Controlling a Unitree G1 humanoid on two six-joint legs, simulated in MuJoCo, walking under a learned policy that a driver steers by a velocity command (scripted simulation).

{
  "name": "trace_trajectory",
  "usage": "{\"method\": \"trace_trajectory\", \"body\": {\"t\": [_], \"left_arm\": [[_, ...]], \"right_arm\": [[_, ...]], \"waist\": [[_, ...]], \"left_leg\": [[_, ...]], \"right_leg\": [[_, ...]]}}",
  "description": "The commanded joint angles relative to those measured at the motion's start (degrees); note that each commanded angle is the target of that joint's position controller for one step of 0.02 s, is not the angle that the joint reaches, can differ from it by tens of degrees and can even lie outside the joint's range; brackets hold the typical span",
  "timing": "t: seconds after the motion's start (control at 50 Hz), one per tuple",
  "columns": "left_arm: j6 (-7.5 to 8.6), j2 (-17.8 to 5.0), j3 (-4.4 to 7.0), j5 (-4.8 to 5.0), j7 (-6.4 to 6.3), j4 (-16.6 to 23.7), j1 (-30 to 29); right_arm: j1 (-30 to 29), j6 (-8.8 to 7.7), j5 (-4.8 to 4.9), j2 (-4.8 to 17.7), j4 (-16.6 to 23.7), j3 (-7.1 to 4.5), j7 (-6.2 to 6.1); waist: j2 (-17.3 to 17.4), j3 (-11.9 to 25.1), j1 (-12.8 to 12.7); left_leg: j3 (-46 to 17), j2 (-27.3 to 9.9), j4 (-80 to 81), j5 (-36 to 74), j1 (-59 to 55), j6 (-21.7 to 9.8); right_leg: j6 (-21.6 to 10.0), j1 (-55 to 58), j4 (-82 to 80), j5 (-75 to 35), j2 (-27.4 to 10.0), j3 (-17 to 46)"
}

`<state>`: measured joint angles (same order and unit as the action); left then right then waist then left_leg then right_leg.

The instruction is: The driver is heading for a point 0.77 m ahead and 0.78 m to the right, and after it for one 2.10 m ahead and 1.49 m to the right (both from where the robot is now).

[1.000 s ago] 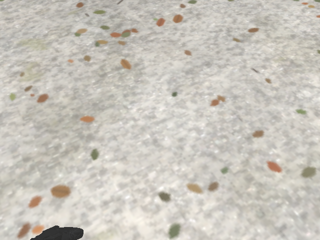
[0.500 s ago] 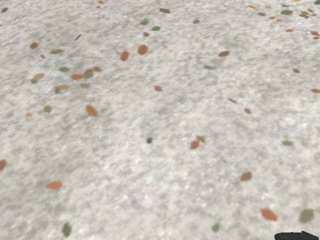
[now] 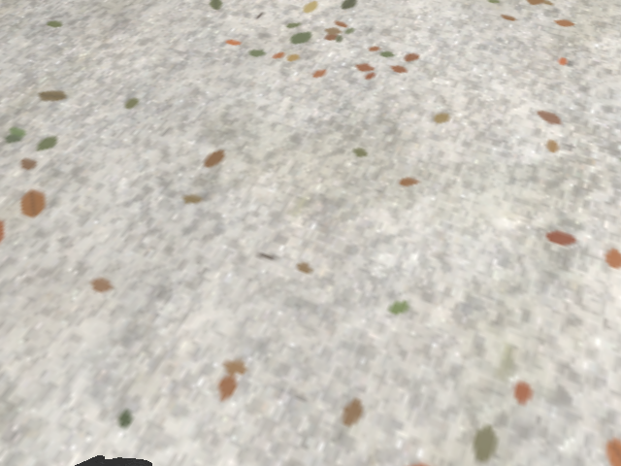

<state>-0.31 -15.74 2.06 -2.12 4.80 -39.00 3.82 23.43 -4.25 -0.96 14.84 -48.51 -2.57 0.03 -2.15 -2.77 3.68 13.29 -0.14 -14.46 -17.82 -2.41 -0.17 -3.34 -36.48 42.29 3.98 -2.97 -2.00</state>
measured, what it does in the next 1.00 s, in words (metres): walks ahead, turning right: right foot, then left foot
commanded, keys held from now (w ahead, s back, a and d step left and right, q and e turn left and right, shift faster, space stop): w+e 0.56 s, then w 0.44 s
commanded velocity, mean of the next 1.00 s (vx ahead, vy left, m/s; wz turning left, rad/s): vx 0.50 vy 0.00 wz -0.46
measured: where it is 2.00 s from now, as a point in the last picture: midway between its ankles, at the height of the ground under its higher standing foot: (460, 251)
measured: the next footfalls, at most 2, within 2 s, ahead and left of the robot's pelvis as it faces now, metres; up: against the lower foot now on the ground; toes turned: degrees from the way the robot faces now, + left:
right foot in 0.10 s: +0.22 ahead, -0.10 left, +0.00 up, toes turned -7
left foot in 0.64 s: +0.57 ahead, -0.01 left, +0.00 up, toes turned -23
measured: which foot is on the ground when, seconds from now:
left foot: down 0.00-0.12, up 0.14-0.62, down 0.64-1.00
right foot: up 0.00-0.08, down 0.10-0.66, up 0.68-1.00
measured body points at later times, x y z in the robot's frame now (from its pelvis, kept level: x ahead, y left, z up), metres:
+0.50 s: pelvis +0.28 -0.06 +0.00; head +0.30 -0.08 +0.45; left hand +0.35 +0.22 -0.11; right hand +0.39 -0.34 -0.10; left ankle +0.48 +0.06 -0.68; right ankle +0.18 -0.09 -0.74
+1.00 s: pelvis +0.55 -0.11 +0.01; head +0.58 -0.12 +0.46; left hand +0.81 +0.02 -0.10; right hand +0.41 -0.34 -0.12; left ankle +0.53 +0.00 -0.74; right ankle +0.61 -0.29 -0.70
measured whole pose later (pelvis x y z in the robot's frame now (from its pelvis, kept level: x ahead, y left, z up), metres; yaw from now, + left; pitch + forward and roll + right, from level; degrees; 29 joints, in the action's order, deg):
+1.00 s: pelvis +0.55 -0.11 +0.01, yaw -26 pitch +1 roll +1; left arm 1.8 -14.9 0.7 -2.2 2.9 -43.8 6.1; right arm 25.1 -4.3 -0.5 14.0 -51.3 -2.2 1.3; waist -2.3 -1.7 3.6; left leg 3.5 2.9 -14.2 -13.6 1.8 -2.6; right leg -1.5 -33.7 41.3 6.4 -3.1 0.5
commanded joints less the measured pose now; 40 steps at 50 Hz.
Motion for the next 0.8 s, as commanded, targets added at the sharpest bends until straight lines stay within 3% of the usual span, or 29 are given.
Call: {"method": "trace_trajectory", "body": {"t": [0.02, 0.06, 0.08, 0.1, 0.12, 0.14, 0.16, 0.18, 0.2, 0.22, 0.26, 0.32, 0.4, 0.52, 0.58, 0.6, 0.62, 0.64, 0.66, 0.68, 0.7, 0.72, 0.74, 0.76, 0.8], "left_arm": [[0.7, -2.7, 0.36, -0.43, 0.12, 5.39, -5.64], [0.73, -3.73, 0.97, -0.85, -0.6, 4.65, -2.23], [1.11, -4.76, 1.64, -0.98, -1.08, 3.09, 3.37], [1.58, -6.43, 2.74, -1.4, -1.87, -0.2, 13.23], [1.47, -12.4, 4.58, -1.74, -2.9, -1.23, 19.56], [0.9, -17.07, 5.68, 0.67, -3.35, 0.32, 17.4], [0.42, -15.56, 5.59, 1.37, -3.94, -0.04, 19.0], [0.63, -12.86, 4.92, 1.65, -4.51, -1.39, 16.89], [1.04, -9.98, 4.09, 1.71, -4.72, -1.88, 14.74], [1.53, -8.58, 3.57, 1.92, -4.92, -1.95, 12.7], [2.55, -7.41, 3.01, 2.02, -4.65, -1.48, 10.99], [3.28, -8.91, 3.54, 1.9, -4.25, -2.7, 13.7], [3.42, -8.88, 3.64, 1.97, -4.24, -4.37, 18.69], [3.45, -9.78, 3.9, 1.42, -5.1, -6.1, 24.34], [3.43, -10.86, 4.07, 1.24, -5.74, -5.81, 21.72], [3.64, -11.07, 4.01, 1.19, -5.64, -5.73, 20.42], [3.92, -10.91, 3.82, 1.45, -5.31, -6.12, 19.84], [4.4, -8.97, 3.19, 1.75, -4.86, -5.97, 20.05], [4.75, -3.78, 1.96, 3.03, -4.76, -4.4, 23.84], [4.58, -5.59, 2.11, 1.9, -4.84, -4.74, 27.66], [3.85, -7.06, 2.27, 0.57, -5.09, -6.52, 25.4], [3.7, -6.87, 2.06, 0.15, -4.54, -6.17, 20.47], [3.52, -5.96, 1.89, 0.22, -4.12, -5.6, 18.14], [3.14, -5.58, 1.77, -0.17, -3.71, -5.19, 17.04], [2.47, -4.6, 1.39, -0.37, -3.21, -5.73, 17.48]], "right_arm": [[0.31, -0.05, 0.0, 9.59, 2.12, -2.15, -0.64], [0.89, 0.82, -0.11, 11.41, 1.4, -2.43, -1.04], [0.89, 1.37, -0.06, 12.13, 1.34, -2.49, -1.16], [0.15, 1.74, 0.05, 12.07, 1.97, -2.31, -1.17], [1.72, 1.55, 0.37, 8.11, 4.82, -1.24, -0.66], [-0.85, 1.29, -0.08, 6.45, 8.98, -1.11, 0.14], [-7.57, 1.06, -0.61, 9.78, 10.22, -1.66, 0.24], [-8.61, 0.41, 0.16, 7.91, 10.42, -0.94, 0.38], [-7.34, 0.17, 0.12, 7.38, 9.38, -0.72, 0.27], [-6.81, 0.88, -0.83, 7.32, 9.21, -0.78, 0.26], [-4.17, 2.79, -1.99, 6.94, 8.21, -0.75, 0.66], [-7.72, 3.78, -1.79, 5.71, 9.28, -0.58, 1.07], [-17.42, 3.66, -1.58, 5.57, 12.08, -0.48, 1.04], [-27.03, 2.46, -0.84, 5.54, 15.5, 0.16, 1.53], [-22.89, 1.81, -0.63, 6.77, 14.85, -0.13, 1.19], [-18.27, 1.55, -0.66, 7.73, 13.28, -0.59, 0.73], [-11.08, 1.03, -0.86, 8.78, 10.91, -1.25, 0.09], [-3.07, 0.31, -1.61, 11.18, 9.49, -2.02, -0.69], [2.69, 0.28, -2.8, 16.09, 9.53, -3.06, -1.35], [0.54, 1.03, -1.63, 16.76, 8.55, -3.55, -0.73], [-4.42, 1.31, -0.73, 11.24, 9.27, -2.59, -0.28], [-7.27, 1.12, -0.4, 7.37, 9.35, -1.69, 0.1], [-8.67, 0.92, -0.72, 5.9, 8.79, -1.2, 0.19], [-8.14, 0.49, -0.67, 5.7, 7.66, -0.99, 0.09], [-5.92, -0.6, -0.24, 6.14, 5.67, -1.05, 0.52]], "waist": [[7.2, -1.9, -0.89], [8.28, 1.25, -2.86], [8.05, 4.78, -5.35], [5.47, 10.34, -9.86], [-3.25, 17.67, -11.14], [-11.8, 21.8, -8.5], [-2.91, 17.31, -11.36], [-0.87, 10.25, -9.02], [1.81, 5.48, -5.96], [1.9, 3.67, -3.67], [0.89, 4.57, -1.57], [0.85, 3.23, -2.22], [-0.31, 0.3, -5.65], [-1.11, -0.09, -9.16], [-2.37, 0.5, -6.24], [-2.51, 2.11, -4.25], [-0.42, 5.59, -0.77], [2.57, 11.26, 2.83], [12.45, 18.8, 2.64], [19.52, 19.18, -1.0], [9.78, 10.05, -2.68], [4.03, 4.61, -2.37], [3.88, 2.38, -3.21], [6.23, 1.37, -3.68], [7.68, 2.29, -4.26]], "left_leg": [[-2.69, -15.37, 1.07, 35.6, 0.44, -5.82], [-0.5, -15.73, -8.58, 54.03, -2.3, -5.16], [0.29, -15.61, -17.7, 58.38, -1.8, -4.99], [1.58, -14.4, -31.22, 52.41, 4.28, -3.63], [1.64, -11.4, -49.95, 26.1, 21.8, -1.2], [-5.25, 0.42, -66.73, -13.88, 40.69, 1.88], [-13.5, -2.05, -67.83, -9.61, 46.9, 1.48], [-14.06, -4.77, -64.0, -4.56, 46.86, 0.96], [-14.09, -6.69, -57.51, -2.66, 42.85, 0.85], [-14.59, -7.58, -53.92, -2.69, 39.13, 1.29], [-14.07, -7.38, -50.9, -2.15, 34.39, 2.3], [-13.15, -6.83, -45.27, 3.03, 36.4, 3.39], [-13.73, -6.09, -35.07, 11.81, 42.0, 3.91], [-13.93, -2.31, -23.64, 15.2, 41.5, 2.53], [-14.21, -0.44, -17.57, 12.1, 30.97, 0.42], [-13.22, 1.1, -16.46, 9.92, 23.45, -0.76], [-12.13, 2.0, -13.25, 10.56, 13.89, -2.12], [-17.88, -4.27, -11.97, 7.05, 1.35, -4.43], [-40.08, -19.18, -8.71, -3.23, -12.11, -9.06], [-59.44, -24.55, -1.48, -3.24, -11.06, -13.6], [-53.73, -22.87, -1.09, -8.57, -2.99, -13.73], [-44.88, -19.58, -0.16, -6.22, 3.81, -12.82], [-38.15, -16.53, 1.09, -1.36, 7.49, -11.17], [-33.67, -14.61, 1.77, 5.15, 9.61, -10.57], [-28.67, -13.09, 2.12, 16.2, 10.46, -10.68]], "right_leg": [[-2.21, 3.49, -5.35, 3.67, 1.8, -3.8], [-4.58, 9.83, -7.16, 10.26, 5.77, -5.93], [-6.14, 16.39, -9.04, 11.97, 8.14, -6.04], [-8.07, 29.58, -13.2, 10.09, 9.19, -4.39], [-12.55, 47.46, -15.36, 20.36, -4.5, 14.84], [-19.31, 56.19, -23.93, 16.25, -17.13, 45.36], [-18.83, 54.38, -25.11, 6.78, -15.65, 39.84], [-17.68, 47.4, -24.72, -0.62, -14.18, 31.21], [-14.99, 39.13, -25.52, -7.7, -10.86, 25.64], [-13.45, 33.76, -26.22, -11.32, -7.84, 22.13], [-13.06, 29.0, -27.65, -14.39, -5.08, 19.02], [-13.07, 26.41, -30.26, -9.94, -3.22, 18.48], [-11.67, 29.41, -31.22, -6.57, -2.6, 20.39], [-10.35, 36.58, -25.96, -15.98, -3.41, 23.12], [-7.56, 35.29, -22.7, -20.5, -4.09, 24.34], [-6.29, 33.69, -19.13, -26.79, -3.5, 23.62], [-4.95, 32.53, -10.63, -31.11, -0.99, 21.22], [-3.62, 26.67, 2.14, -23.45, 2.31, 18.33], [-1.41, 13.52, 20.03, 3.29, 9.31, 12.13], [-1.09, 4.73, 27.74, 25.66, 12.22, 10.69], [-1.3, 2.2, 31.23, 21.17, 7.94, 11.64], [-1.16, 2.88, 29.12, 17.47, 6.22, 10.75], [-1.08, 3.71, 25.85, 15.72, 4.61, 10.08], [-0.71, 4.62, 23.51, 15.31, 3.73, 9.66], [-0.14, 6.29, 21.77, 14.77, 4.03, 8.74]]}}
